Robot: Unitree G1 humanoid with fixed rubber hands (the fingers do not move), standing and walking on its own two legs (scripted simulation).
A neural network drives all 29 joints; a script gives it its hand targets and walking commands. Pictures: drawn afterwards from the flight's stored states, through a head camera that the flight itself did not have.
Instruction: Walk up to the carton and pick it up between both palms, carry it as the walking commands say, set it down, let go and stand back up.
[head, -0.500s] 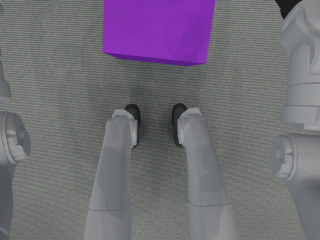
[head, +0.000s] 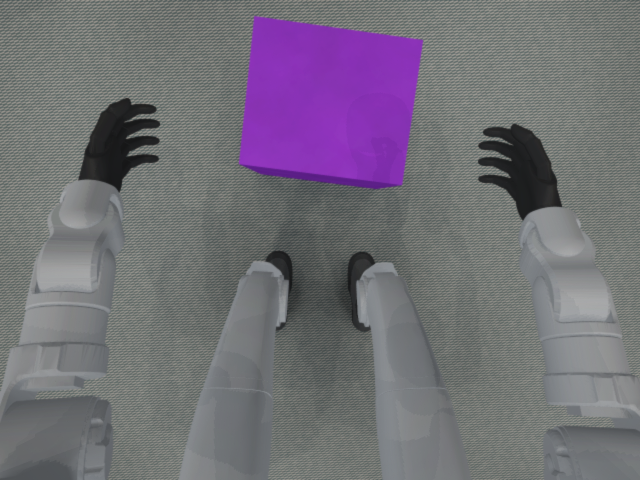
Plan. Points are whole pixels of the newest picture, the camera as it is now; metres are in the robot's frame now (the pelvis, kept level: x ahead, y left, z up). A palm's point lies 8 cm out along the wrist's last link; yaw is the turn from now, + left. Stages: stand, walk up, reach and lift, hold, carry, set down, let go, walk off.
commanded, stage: let go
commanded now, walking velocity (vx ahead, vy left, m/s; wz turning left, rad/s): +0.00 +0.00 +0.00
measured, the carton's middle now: (327, 119) +0.53 -0.01 -0.54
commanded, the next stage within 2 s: stand in 0.92 s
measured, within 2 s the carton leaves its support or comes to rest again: neither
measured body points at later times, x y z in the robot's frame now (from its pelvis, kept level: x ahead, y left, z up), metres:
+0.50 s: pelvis +0.06 -0.01 +0.07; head +0.09 -0.01 +0.52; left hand +0.24 +0.22 -0.01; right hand +0.24 -0.24 -0.01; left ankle +0.08 +0.11 -0.66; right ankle +0.08 -0.11 -0.66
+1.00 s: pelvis +0.13 +0.00 +0.08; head +0.14 +0.00 +0.53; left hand +0.30 +0.23 +0.00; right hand +0.29 -0.24 -0.01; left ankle +0.08 +0.11 -0.66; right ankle +0.08 -0.11 -0.66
